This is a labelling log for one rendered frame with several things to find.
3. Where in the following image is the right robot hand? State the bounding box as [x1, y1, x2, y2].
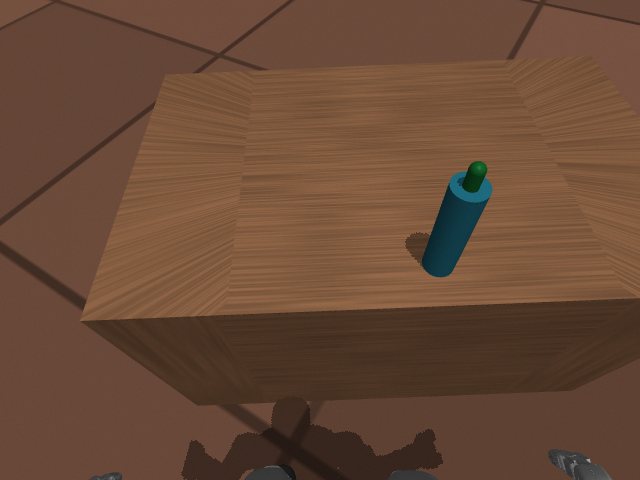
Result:
[548, 449, 612, 480]

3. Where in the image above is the left robot foot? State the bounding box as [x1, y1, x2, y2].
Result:
[279, 464, 296, 480]

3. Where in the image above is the bottle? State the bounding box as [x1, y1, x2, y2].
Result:
[422, 161, 492, 277]

